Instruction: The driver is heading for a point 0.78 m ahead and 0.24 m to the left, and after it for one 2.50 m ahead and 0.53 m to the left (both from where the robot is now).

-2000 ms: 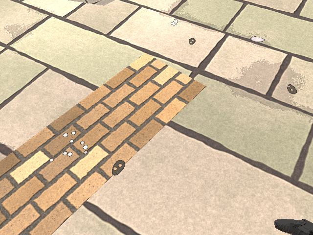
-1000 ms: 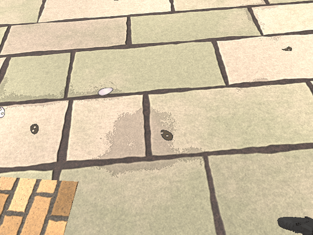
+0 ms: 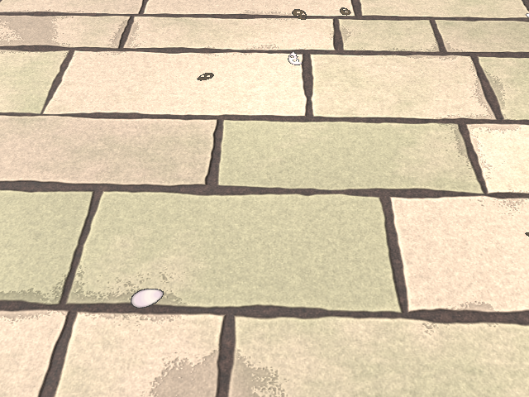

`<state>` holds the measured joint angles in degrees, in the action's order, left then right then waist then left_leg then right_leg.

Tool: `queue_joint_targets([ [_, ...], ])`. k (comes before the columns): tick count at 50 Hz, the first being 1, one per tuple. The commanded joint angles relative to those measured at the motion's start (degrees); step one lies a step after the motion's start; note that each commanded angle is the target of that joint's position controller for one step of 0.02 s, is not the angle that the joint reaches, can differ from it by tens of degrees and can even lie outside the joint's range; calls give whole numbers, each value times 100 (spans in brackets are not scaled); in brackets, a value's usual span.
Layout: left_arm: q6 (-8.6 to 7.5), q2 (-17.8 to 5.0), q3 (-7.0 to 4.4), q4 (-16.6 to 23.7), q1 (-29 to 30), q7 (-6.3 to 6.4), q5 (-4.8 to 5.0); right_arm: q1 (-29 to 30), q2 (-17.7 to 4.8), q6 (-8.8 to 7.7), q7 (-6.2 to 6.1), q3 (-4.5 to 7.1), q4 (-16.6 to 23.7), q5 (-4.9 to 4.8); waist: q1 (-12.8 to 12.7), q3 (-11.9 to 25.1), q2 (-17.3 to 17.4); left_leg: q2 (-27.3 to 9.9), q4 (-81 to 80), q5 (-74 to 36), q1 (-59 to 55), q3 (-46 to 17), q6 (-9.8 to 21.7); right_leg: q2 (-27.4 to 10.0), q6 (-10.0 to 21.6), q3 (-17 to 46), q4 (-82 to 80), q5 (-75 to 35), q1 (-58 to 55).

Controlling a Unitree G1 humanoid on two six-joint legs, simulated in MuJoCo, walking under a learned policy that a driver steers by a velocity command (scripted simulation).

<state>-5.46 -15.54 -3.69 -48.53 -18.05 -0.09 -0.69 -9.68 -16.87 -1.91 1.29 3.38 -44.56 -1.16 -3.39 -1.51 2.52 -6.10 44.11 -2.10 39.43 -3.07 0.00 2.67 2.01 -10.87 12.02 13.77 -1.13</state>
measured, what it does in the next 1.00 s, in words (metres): walks ahead, turning left: left foot, then right foot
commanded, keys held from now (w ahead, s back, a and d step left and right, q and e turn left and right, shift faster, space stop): w+q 0.68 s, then q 0.32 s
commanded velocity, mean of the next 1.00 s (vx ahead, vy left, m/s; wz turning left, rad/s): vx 0.43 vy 0.00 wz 0.57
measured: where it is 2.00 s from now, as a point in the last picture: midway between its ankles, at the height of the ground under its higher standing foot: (198, 307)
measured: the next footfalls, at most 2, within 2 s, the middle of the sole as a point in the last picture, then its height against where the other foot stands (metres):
left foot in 0.18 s outside the picture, level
right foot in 0.64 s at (296, 363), level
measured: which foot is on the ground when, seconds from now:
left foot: up 0.00-0.16, down 0.18-0.64, up 0.66-1.00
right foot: down 0.00-0.18, up 0.20-0.62, down 0.64-1.00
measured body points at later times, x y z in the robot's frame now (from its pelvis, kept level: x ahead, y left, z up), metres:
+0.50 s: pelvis +0.28 +0.06 +0.00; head +0.32 +0.08 +0.45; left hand +0.42 +0.36 -0.08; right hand +0.43 -0.21 -0.10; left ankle +0.23 +0.12 -0.74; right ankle +0.50 -0.08 -0.69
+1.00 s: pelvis +0.52 +0.09 +0.00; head +0.56 +0.12 +0.45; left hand +0.42 +0.37 -0.12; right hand +0.83 -0.02 -0.09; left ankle +0.55 +0.27 -0.70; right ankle +0.54 -0.03 -0.74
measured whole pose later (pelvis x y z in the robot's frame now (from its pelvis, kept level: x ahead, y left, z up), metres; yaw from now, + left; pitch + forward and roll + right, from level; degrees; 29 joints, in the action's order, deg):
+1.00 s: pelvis +0.52 +0.09 +0.00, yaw +35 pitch +1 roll -2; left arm -2.5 -16.9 -4.1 -47.3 -11.5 0.7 0.6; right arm -7.8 -17.6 1.5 1.0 4.5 -34.2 -0.8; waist -3.4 -5.0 1.8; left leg -3.4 42.4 7.3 34.3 -0.5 -1.2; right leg -0.6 0.5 -9.7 19.4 13.9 6.6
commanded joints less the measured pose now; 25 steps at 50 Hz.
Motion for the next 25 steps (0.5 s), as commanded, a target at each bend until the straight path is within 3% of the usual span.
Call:
queue_joint_targets([
  [1, -11, -954, -226, 259, 141, 61, 73, 647, -125, -71, 118, -29, 589, 3, -69, -406, -352, 7, -579, -232, -47, 225, 121, -1736, 725, 288, -492, -2059, 173],
  [4, 149, -1065, -273, 140, 12, 81, 154, 895, -204, -61, 217, -2, 849, 1, -46, -399, -431, 166, -851, 419, 48, 480, 329, -1910, 607, 126, -15, -3046, -515],
  [6, 244, -1227, -317, 164, 103, 132, 179, 643, -382, -29, 247, 94, 911, 3, 204, -61, -664, 534, -827, 1036, -584, 837, 546, -1902, 471, -31, 755, -4967, -710],
  [7, 299, -1287, -331, 185, 153, 161, 181, 182, -547, -9, 239, 192, 840, -8, 489, 239, -743, 766, -815, 1284, -1209, 976, 684, -1847, 397, -102, 1493, -5711, -664],
  [8, 333, -1289, -317, 217, 263, 188, 200, -659, -811, 0, 185, 355, 649, -24, 979, 673, -660, 992, -1169, 1035, -2431, 979, 891, -1661, 232, -232, 2628, -5652, -215],
  [9, 289, -1119, -235, 311, 198, 208, 109, -1573, -1283, 63, 60, 552, 449, -29, 1359, 1213, -116, 460, -1375, 960, -4206, -70, 1221, -1410, -22, -232, 4328, -3962, 1146],
  [10, 113, -294, 34, 634, -244, 105, -31, -1263, -1823, 48, 7, 631, 595, -98, 686, 1726, 1456, -1095, -2014, 1691, -6186, -3488, 2492, -27, -461, 200, 6671, 1448, 3885],
  [11, -153, -760, -32, 662, 160, -12, 140, -1411, -1349, -21, 31, 465, 710, -22, 1042, 2351, 612, -1351, -2679, 2231, -6460, -4430, 2554, -90, -309, 1649, 7113, 1870, 4531],
  [12, -272, -962, -80, 849, 762, -70, 355, -1291, -1027, -89, 32, 378, 675, 40, 1120, 1577, 317, -1131, -2717, 1900, -5915, -3482, 2195, -382, -150, 1682, 6907, 1443, 4811],
  [13, -320, -843, -47, 896, 840, -45, 297, -955, -909, -145, 45, 342, 672, 32, 800, 933, -225, -862, -2723, 1225, -4990, -2762, 1953, -639, -108, 1648, 6221, 1000, 4657],
  [14, -295, -866, -82, 827, 886, 9, 109, -620, -681, -161, 25, 274, 728, 23, 609, 669, -362, -652, -2796, 651, -4329, -2245, 1797, -827, -142, 1603, 5677, 777, 4317],
  [15, -239, -887, -107, 826, 774, 10, 54, -429, -675, -168, -5, 252, 822, 92, 416, 498, -100, -558, -2889, 63, -3732, -2062, 1842, -886, -214, 1617, 5476, 645, 3911],
  [18, -65, -710, -87, 820, 671, 4, -8, -347, -760, -177, -83, 280, 866, 60, 236, 357, -164, -319, -3112, -438, -2920, -1552, 1799, -869, -483, 1457, 4635, 379, 3515],
  [22, -29, -432, 42, 1058, 1521, -14, -8, -611, -966, -126, -197, 347, 774, 7, 534, 147, 63, 113, -3099, 70, -2351, -1034, 1429, -565, -658, 1334, 2832, -1211, 3129],
  [25, -76, -501, 36, 1204, 1988, -72, 87, -921, -979, -79, -215, 356, 654, -19, 745, 136, 205, 75, -2960, 642, -2386, -1266, 1252, -336, -632, 1383, 2088, -1850, 2783],
])
Keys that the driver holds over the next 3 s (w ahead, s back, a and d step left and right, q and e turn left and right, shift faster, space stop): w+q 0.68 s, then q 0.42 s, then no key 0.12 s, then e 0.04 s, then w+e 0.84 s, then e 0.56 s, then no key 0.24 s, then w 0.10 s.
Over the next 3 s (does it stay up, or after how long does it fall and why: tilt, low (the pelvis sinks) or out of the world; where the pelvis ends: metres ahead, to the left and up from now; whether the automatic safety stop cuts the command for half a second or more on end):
stays up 1.04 0.38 0.00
